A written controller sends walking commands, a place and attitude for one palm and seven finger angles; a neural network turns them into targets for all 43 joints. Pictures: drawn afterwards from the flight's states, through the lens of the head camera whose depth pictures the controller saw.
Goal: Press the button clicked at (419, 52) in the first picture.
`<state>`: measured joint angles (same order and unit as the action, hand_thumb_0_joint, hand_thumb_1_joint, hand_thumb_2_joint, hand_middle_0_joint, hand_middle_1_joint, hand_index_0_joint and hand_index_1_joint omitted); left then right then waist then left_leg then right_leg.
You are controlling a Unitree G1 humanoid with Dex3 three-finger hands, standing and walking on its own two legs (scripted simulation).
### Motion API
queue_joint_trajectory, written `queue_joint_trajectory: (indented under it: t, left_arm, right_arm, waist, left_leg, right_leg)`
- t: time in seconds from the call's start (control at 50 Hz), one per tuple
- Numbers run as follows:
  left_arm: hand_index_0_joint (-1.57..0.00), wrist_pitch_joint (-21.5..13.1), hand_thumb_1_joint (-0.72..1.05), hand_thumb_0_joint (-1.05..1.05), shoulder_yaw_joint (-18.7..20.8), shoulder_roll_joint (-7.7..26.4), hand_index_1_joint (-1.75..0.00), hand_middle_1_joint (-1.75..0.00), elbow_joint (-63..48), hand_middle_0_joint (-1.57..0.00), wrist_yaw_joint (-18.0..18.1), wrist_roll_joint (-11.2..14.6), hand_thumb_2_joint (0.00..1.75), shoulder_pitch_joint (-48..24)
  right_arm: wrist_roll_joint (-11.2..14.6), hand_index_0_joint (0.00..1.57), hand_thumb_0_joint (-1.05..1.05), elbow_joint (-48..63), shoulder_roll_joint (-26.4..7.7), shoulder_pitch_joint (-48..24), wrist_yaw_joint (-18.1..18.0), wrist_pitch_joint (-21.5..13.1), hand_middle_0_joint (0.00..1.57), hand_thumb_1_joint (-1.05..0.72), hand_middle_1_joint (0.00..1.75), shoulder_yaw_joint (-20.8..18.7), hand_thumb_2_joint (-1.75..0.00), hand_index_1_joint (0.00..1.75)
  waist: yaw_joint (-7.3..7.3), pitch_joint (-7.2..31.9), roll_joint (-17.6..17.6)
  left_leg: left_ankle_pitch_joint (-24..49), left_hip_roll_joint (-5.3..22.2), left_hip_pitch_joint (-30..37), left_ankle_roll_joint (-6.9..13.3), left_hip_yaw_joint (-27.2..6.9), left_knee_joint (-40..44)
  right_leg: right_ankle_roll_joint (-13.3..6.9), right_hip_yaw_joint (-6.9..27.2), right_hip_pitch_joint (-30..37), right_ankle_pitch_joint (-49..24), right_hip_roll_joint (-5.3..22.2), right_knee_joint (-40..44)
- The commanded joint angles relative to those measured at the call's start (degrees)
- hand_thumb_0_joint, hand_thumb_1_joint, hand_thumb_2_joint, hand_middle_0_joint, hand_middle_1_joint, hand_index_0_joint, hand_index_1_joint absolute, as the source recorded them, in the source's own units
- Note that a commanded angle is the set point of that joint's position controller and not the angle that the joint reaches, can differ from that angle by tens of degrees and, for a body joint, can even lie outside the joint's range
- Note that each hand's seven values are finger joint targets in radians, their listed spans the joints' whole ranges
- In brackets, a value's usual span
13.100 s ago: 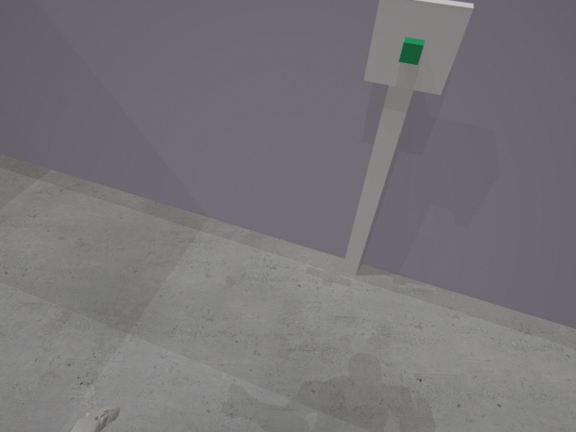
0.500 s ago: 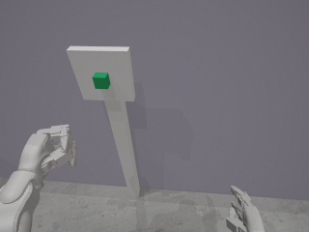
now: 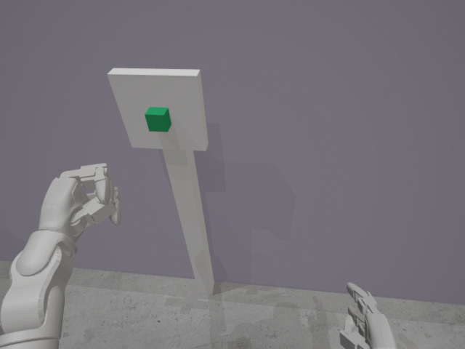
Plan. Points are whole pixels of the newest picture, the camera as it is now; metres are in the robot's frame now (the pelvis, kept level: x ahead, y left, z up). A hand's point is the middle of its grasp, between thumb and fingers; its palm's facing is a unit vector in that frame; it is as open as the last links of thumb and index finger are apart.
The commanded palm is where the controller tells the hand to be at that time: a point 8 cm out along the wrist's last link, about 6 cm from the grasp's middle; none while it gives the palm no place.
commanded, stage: aim a knuckle at the button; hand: left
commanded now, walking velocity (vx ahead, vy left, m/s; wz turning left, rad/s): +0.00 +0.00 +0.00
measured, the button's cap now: (159, 118) +0.51 +0.21 +0.17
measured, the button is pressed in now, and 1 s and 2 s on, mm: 0 0 0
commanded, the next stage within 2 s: press the button with the knuckle in 1.84 s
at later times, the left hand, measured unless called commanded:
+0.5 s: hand (138, 179) +0.34 +0.20 +0.15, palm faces +0.03 -1.00 -0.04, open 3.1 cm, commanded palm +0.31 +0.25 +0.15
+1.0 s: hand (160, 158) +0.41 +0.19 +0.14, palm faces +0.03 -1.00 -0.02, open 3.1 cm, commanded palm +0.37 +0.25 +0.14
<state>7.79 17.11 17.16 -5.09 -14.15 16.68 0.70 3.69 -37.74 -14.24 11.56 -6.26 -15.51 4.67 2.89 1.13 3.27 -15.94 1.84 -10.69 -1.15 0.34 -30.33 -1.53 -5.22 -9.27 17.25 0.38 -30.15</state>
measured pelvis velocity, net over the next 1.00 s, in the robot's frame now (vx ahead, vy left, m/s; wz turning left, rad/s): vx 0.01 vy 0.01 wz -0.03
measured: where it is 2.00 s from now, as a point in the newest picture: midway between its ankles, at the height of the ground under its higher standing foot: outside the picture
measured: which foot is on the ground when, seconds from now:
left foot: down 0.00-1.00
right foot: down 0.00-1.00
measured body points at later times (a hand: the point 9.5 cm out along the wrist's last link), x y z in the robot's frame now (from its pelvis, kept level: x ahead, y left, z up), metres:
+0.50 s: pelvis +0.01 +0.01 +0.00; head -0.01 -0.01 +0.45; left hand +0.33 +0.26 +0.16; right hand +0.17 -0.22 -0.08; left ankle +0.01 +0.13 -0.73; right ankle +0.00 -0.10 -0.73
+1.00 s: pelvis +0.01 +0.01 +0.00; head +0.01 -0.01 +0.45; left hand +0.40 +0.24 +0.14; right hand +0.13 -0.24 -0.10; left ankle +0.01 +0.13 -0.73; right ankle +0.00 -0.10 -0.73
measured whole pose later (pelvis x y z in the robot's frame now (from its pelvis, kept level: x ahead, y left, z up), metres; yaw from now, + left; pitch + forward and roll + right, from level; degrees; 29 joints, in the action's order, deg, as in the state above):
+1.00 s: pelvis +0.01 +0.01 +0.00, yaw -2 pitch +1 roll +0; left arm 1.5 15.3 18.4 32.5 -9.6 10.7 -28.6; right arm 3.3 -38.8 -14.6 14.1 -5.4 -7.1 3.4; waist -1.7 1.4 1.6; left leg -16.1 1.7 -15.7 -0.6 2.2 -30.6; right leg -1.1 -3.3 -15.4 17.1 0.6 -31.1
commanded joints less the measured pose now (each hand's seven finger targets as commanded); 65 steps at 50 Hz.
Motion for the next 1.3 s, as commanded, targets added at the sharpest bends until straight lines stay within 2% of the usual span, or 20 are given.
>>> queue_joint_trajectory:
  t: [0.0,0.08,0.16,0.26,0.28,0.36,0.44,0.6,0.7,0.74,0.8,0.86,0.9,0.94,1.0,1.04,1.12,1.16,1.18,1.28]
  left_arm:
    - [-1.30,-2.2,0.90,0.00,2.9,10.7,-1.50,-1.50,-8.2,-1.30,-1.0,0.2,0.90,-16.0]
    - [-1.30,-3.8,0.90,0.00,7.4,14.7,-1.50,-1.50,-8.1,-1.30,0.1,0.3,0.90,-19.3]
    - [-1.30,-6.0,0.90,0.00,3.7,10.5,-1.50,-1.50,-7.2,-1.30,1.1,-0.2,0.90,-22.7]
    - [-1.30,-4.7,0.90,0.00,1.1,9.5,-1.50,-1.50,0.2,-1.30,1.2,-1.3,0.90,-25.6]
    - [-1.30,-4.5,0.90,0.00,1.3,9.8,-1.50,-1.50,1.4,-1.30,1.2,-1.3,0.90,-26.0]
    - [-1.30,-4.8,0.90,0.00,3.6,12.5,-1.50,-1.50,0.9,-1.30,1.9,-2.0,0.90,-30.9]
    - [-1.30,-7.6,0.90,0.00,2.5,10.9,-1.50,-1.50,-0.3,-1.30,3.1,-2.3,0.90,-33.0]
    - [-1.30,-5.9,0.90,0.00,0.5,9.6,-1.50,-1.50,11.5,-1.30,3.2,-3.2,0.90,-35.8]
    - [-1.30,-7.9,0.90,0.00,0.0,10.2,-1.50,-1.50,8.6,-1.30,4.2,-4.2,0.90,-43.2]
    - [-1.30,-10.0,0.90,0.00,-0.1,10.6,-1.50,-1.50,8.6,-1.30,4.8,-4.3,0.90,-47.6]
    - [-1.30,-11.3,0.90,0.00,1.6,11.8,-1.50,-1.50,14.0,-1.30,5.3,-4.2,0.90,-46.2]
    - [-1.30,-10.3,0.90,0.00,0.1,10.4,-1.50,-1.50,22.1,-1.30,5.0,-4.6,0.90,-47.3]
    - [-1.30,-9.1,0.90,0.00,2.1,13.2,-1.50,-1.50,27.9,-1.30,5.0,-5.1,0.90,-47.6]
    - [-1.30,-9.2,0.90,0.00,2.6,14.7,-1.50,-1.50,29.9,-1.30,4.8,-5.7,0.90,-50.7]
    - [-1.30,-12.3,0.90,0.00,4.9,16.5,-1.50,-1.50,24.0,-1.30,4.4,-5.6,0.90,-49.1]
    - [-1.30,-14.8,0.90,0.00,5.4,16.9,-1.50,-1.50,20.9,-1.30,3.8,-4.9,0.90,-50.2]
    - [-1.30,-16.1,0.90,0.00,5.7,16.6,-1.50,-1.50,23.9,-1.30,2.4,-4.0,0.90,-47.6]
    - [-1.30,-14.6,0.90,0.00,2.6,13.8,-1.50,-1.50,26.3,-1.30,1.6,-4.0,0.90,-48.1]
    - [-1.30,-13.6,0.90,0.00,3.2,13.9,-1.50,-1.50,28.0,-1.30,1.4,-3.9,0.90,-45.9]
    - [-1.30,-13.0,0.90,0.00,3.7,14.9,-1.50,-1.50,21.1,-1.30,1.5,-3.8,0.90,-46.3]
  right_arm:
    - [0.2,0.20,0.00,10.0,-6.4,-8.3,-0.6,-3.2,0.20,-0.90,0.30,-3.0,-0.90,0.30]
    - [-0.2,0.20,0.00,10.1,-6.2,-8.3,-0.4,-2.7,0.20,-0.90,0.30,-2.9,-0.90,0.30]
    - [-0.1,0.20,0.00,9.9,-5.7,-7.8,-0.1,-2.6,0.20,-0.90,0.30,-2.9,-0.90,0.30]
    - [0.2,0.20,0.00,9.0,-6.4,-6.7,-0.3,-1.6,0.20,-0.90,0.30,-3.2,-0.90,0.30]
    - [0.1,0.20,0.00,9.0,-6.7,-6.7,-0.3,-1.3,0.20,-0.90,0.30,-3.3,-0.90,0.30]
    - [-0.1,0.20,0.00,9.4,-6.7,-6.5,-0.4,-0.4,0.20,-0.90,0.30,-3.6,-0.90,0.30]
    - [-0.6,0.20,0.00,9.4,-6.2,-5.8,0.3,-0.3,0.20,-0.90,0.30,-3.5,-0.90,0.30]
    - [0.1,0.20,0.00,8.0,-7.1,-4.4,0.3,2.1,0.20,-0.90,0.30,-3.9,-0.90,0.30]
    - [-0.2,0.20,0.00,8.9,-6.7,-4.1,0.3,3.0,0.20,-0.90,0.30,-4.0,-0.90,0.30]
    - [-0.5,0.20,0.00,8.2,-6.6,-3.3,0.3,2.8,0.20,-0.90,0.30,-4.1,-0.90,0.30]
    - [-0.6,0.20,0.00,7.2,-7.0,-2.2,0.3,3.3,0.20,-0.90,0.30,-4.3,-0.90,0.30]
    - [-0.3,0.20,0.00,6.2,-7.4,-1.2,0.3,4.3,0.20,-0.90,0.30,-4.2,-0.90,0.30]
    - [-0.1,0.20,0.00,5.9,-8.0,-0.5,0.2,5.4,0.20,-0.90,0.30,-4.3,-0.90,0.30]
    - [-0.2,0.20,0.00,6.1,-8.1,0.2,0.2,6.0,0.20,-0.90,0.30,-4.4,-0.90,0.30]
    - [-0.7,0.20,0.00,8.3,-7.7,0.4,0.9,6.2,0.20,-0.90,0.30,-4.8,-0.90,0.30]
    - [-0.8,0.20,0.00,8.8,-7.4,0.7,1.1,6.0,0.20,-0.90,0.30,-4.9,-0.90,0.30]
    - [-0.3,0.20,0.00,7.9,-7.8,1.5,1.0,5.8,0.20,-0.90,0.30,-5.3,-0.90,0.30]
    - [0.0,0.20,0.00,7.4,-8.0,1.7,0.9,6.1,0.20,-0.90,0.30,-5.2,-0.90,0.30]
    - [0.1,0.20,0.00,7.5,-8.1,1.6,1.0,6.2,0.20,-0.90,0.30,-5.3,-0.90,0.30]
    - [-0.1,0.20,0.00,8.8,-8.0,1.3,1.1,6.5,0.20,-0.90,0.30,-5.5,-0.90,0.30]
  waist:
    - [-0.51,6.8,-2.8]
    - [0.21,9.8,-2.7]
    - [-0.67,10.4,1.2]
    - [-1.70,6.5,-1.1]
    - [-1.62,6.4,-4.2]
    - [-1.30,11.5,-0.5]
    - [-1.41,15.5,0.2]
    - [-2.70,8.4,-3.7]
    - [-2.88,14.0,0.5]
    - [-3.70,15.6,-0.3]
    - [-3.38,15.6,-2.7]
    - [-4.14,11.6,-3.8]
    - [-4.16,9.4,-5.0]
    - [-4.30,10.7,-4.5]
    - [-2.33,19.6,-0.5]
    - [-2.42,22.4,-0.4]
    - [-3.43,17.1,-3.6]
    - [-4.46,12.9,-2.5]
    - [-3.82,11.7,-2.0]
    - [-3.22,16.9,-0.3]
  left_leg:
    - [8.3,-2.3,2.5,3.1,-0.4,3.6]
    - [11.0,-2.2,2.9,2.9,-0.4,3.4]
    - [12.1,-2.2,4.5,2.5,0.0,3.7]
    - [9.7,-2.0,2.7,2.7,-0.4,4.2]
    - [9.3,-1.9,2.0,2.8,-0.5,4.1]
    - [11.4,-2.1,3.9,2.6,-0.3,3.9]
    - [16.4,-1.8,5.9,2.4,-0.3,3.3]
    - [11.9,-1.6,1.8,2.5,0.0,4.0]
    - [14.0,-1.7,4.5,2.5,-0.2,3.3]
    - [14.7,-1.5,5.8,2.5,-0.4,3.0]
    - [14.9,-1.3,4.7,2.6,-0.3,2.9]
    - [12.4,-1.6,1.7,2.5,-0.1,3.1]
    - [9.9,-1.7,-1.1,2.7,0.4,3.1]
    - [9.7,-1.9,-1.7,2.9,0.5,2.7]
    - [15.7,-2.0,1.1,2.9,0.9,1.7]
    - [18.0,-2.0,2.3,2.9,1.2,1.2]
    - [15.6,-1.5,0.5,3.1,1.5,1.8]
    - [13.0,-1.6,-0.4,3.1,1.4,2.1]
    - [12.0,-1.7,-1.1,3.2,1.5,2.1]
    - [15.1,-1.7,1.3,3.2,1.2,1.6]
  right_leg:
    - [1.7,3.6,-2.0,-10.6,0.4,6.5]
    - [1.4,3.2,0.0,-13.7,0.3,5.3]
    - [1.1,2.4,-1.0,-15.5,0.1,4.4]
    - [1.0,2.5,-3.3,-13.0,0.0,5.2]
    - [1.1,2.5,-3.1,-12.4,0.0,5.5]
    - [0.8,2.9,-1.4,-14.3,0.2,4.5]
    - [0.5,2.5,0.2,-19.4,0.0,3.1]
    - [0.7,2.6,-3.1,-15.8,-0.1,4.5]
    - [0.3,3.0,-2.2,-16.8,0.0,3.6]
    - [0.3,3.1,-2.3,-17.5,-0.2,3.4]
    - [0.3,3.1,-1.7,-18.2,-0.4,3.2]
    - [0.5,3.0,-3.7,-16.8,-0.1,3.6]
    - [0.7,3.6,-4.5,-14.6,0.1,4.3]
    - [0.7,4.0,-4.5,-14.4,0.2,4.1]
    - [0.2,4.4,1.1,-21.7,0.2,2.0]
    - [0.2,4.5,2.9,-25.0,0.0,1.4]
    - [0.7,4.3,0.5,-23.6,-0.5,2.2]
    - [0.7,4.0,-2.6,-20.6,-0.5,3.0]
    - [0.6,4.1,-3.1,-19.4,-0.4,3.3]
    - [0.3,4.0,-1.1,-21.5,-0.4,2.4]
